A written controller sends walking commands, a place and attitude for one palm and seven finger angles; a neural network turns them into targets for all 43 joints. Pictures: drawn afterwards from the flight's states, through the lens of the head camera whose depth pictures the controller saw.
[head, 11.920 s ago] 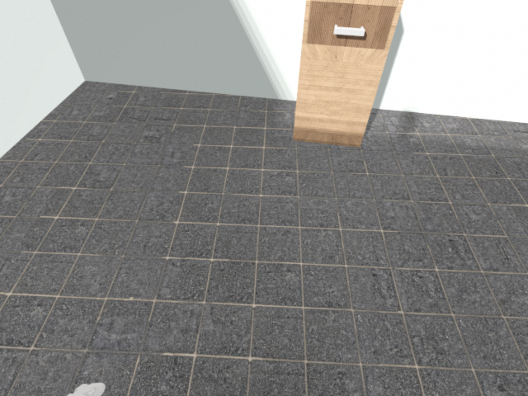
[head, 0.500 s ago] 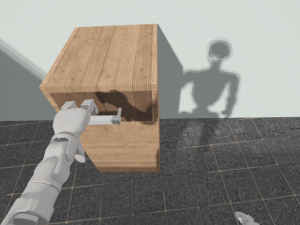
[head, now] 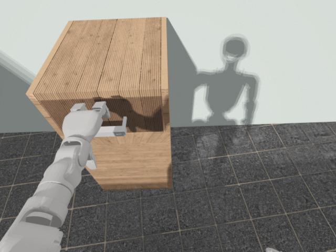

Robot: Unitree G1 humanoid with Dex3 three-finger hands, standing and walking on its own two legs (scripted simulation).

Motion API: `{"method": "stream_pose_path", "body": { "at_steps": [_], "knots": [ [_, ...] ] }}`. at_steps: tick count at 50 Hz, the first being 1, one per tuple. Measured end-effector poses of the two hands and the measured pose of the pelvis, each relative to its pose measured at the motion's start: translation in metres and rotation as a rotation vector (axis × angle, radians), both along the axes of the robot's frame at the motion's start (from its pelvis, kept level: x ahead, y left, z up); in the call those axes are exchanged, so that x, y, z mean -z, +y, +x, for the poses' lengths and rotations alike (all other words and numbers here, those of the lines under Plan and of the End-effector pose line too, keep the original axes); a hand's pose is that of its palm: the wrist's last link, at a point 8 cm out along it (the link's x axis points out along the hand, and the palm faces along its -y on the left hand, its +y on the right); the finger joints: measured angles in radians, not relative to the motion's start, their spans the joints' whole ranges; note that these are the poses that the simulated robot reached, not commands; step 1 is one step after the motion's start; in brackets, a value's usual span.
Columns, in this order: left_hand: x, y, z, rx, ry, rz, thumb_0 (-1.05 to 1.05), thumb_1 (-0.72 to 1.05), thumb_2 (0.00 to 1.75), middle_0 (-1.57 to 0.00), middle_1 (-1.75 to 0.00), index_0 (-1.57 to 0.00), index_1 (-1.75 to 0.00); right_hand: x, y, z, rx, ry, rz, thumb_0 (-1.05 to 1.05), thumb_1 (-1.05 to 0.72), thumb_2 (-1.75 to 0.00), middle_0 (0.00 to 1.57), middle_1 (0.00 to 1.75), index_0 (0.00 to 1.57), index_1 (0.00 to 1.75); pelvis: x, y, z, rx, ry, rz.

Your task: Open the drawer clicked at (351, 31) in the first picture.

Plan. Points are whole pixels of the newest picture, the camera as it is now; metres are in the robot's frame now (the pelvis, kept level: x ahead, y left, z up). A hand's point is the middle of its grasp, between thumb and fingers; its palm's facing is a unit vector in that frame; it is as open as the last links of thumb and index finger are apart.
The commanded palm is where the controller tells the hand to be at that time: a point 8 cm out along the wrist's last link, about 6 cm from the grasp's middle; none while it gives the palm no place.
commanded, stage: move the hooked fingers above the handle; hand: left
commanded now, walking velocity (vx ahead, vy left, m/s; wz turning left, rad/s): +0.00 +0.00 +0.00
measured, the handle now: (106, 125) +0.50 +0.23 -0.06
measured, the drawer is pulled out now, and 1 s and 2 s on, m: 0.00 0.00 0.00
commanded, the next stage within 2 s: lower the fingers behind the handle in 1.12 s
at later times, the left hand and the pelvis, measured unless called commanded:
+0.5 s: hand (100, 127) +0.45 +0.22 +0.00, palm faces -0.05 -0.04 -1.00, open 13.8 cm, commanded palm +0.43 +0.22 +0.06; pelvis -0.01 +0.01 -0.02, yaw -1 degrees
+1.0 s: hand (96, 130) +0.44 +0.23 +0.00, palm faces -0.03 -0.04 -1.00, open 13.8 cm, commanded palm +0.43 +0.22 +0.06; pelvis -0.01 +0.02 -0.01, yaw -1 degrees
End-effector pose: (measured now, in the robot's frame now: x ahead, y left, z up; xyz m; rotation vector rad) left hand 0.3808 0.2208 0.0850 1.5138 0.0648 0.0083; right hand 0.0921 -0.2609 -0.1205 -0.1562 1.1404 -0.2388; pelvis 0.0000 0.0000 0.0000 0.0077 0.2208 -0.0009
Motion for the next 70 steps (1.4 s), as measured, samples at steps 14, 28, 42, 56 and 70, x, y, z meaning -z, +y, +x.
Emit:
{"method": "stream_pose_path", "body": {
  "at_steps": [14, 28, 42, 56, 70],
  "knots": [
    [0.022, 0.006, 0.03, -0.024, 0.027, 0.023, 0.0, -0.48, 0.3, -0.32, -1.2, -0.32, -1.2, 0.01, -0.001, -0.057, 0.07, 0.136, -0.022, 0.01, -0.9, -0.9, 0.2, 0.3, 0.2, 0.3, 0.009, 0.006, -0.005, 0.002, 0.063, -0.015],
    [0.036, 0.001, 0.056, -0.026, 0.011, 0.014, 0.0, -0.48, 0.3, -0.32, -1.2, -0.32, -1.2, 0.014, 0.009, -0.107, 0.144, 0.237, -0.025, 0.01, -0.9, -0.9, 0.2, 0.3, 0.2, 0.3, 0.017, 0.017, -0.008, 0.024, 0.118, -0.027],
    [0.033, 0.011, 0.049, -0.012, 0.017, 0.001, 0.0, -0.48, 0.3, -0.32, -1.2, -0.32, -1.2, 0.01, 0.019, -0.099, 0.127, 0.218, -0.022, 0.01, -0.9, -0.9, 0.21, 0.3, 0.2, 0.3, 0.013, 0.023, -0.007, 0.018, 0.102, -0.034],
    [0.03, 0.005, 0.041, -0.026, 0.001, 0.01, 0.0, -0.48, 0.3, -0.32, -1.2, -0.32, -1.2, 0.009, 0.017, -0.072, 0.091, 0.147, -0.019, 0.01, -0.9, -0.9, 0.21, 0.3, 0.2, 0.3, 0.012, 0.022, -0.01, 0.013, 0.087, -0.032],
    [0.038, 0.006, 0.039, -0.028, 0.048, 0.019, 0.0, -0.48, 0.3, -0.32, -1.2, -0.32, -1.2, 0.01, 0.01, -0.081, 0.098, 0.164, -0.028, 0.01, -0.9, -0.9, 0.21, 0.3, 0.2, 0.3, 0.013, 0.015, -0.011, 0.012, 0.089, -0.028]
  ]
}}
